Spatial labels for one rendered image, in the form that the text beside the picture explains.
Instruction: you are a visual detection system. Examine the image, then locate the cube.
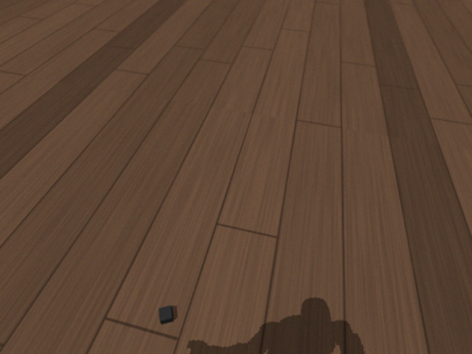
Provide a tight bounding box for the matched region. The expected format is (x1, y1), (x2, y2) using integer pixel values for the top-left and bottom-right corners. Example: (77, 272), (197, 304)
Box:
(159, 305), (174, 324)

